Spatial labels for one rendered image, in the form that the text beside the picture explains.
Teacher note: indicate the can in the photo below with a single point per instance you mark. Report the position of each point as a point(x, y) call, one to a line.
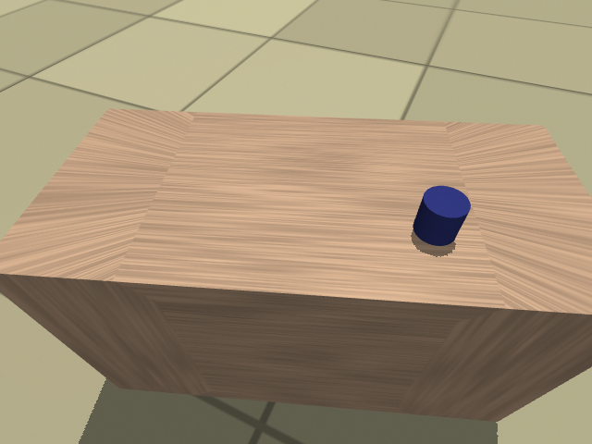
point(440, 215)

